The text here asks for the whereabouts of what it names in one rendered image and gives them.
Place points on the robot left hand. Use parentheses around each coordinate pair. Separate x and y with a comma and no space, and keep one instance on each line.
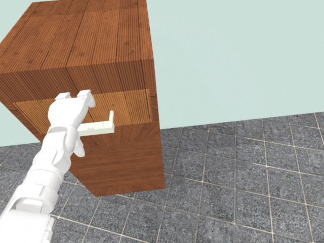
(71,111)

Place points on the left robot upper arm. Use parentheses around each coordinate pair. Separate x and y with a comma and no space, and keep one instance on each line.
(26,227)

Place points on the handle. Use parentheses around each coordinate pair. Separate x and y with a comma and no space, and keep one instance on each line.
(103,127)

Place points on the drawer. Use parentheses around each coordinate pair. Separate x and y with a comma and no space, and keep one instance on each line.
(129,107)

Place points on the cabinet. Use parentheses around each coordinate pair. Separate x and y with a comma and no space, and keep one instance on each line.
(99,45)

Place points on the left robot forearm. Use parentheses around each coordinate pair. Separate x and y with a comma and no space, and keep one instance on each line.
(38,192)

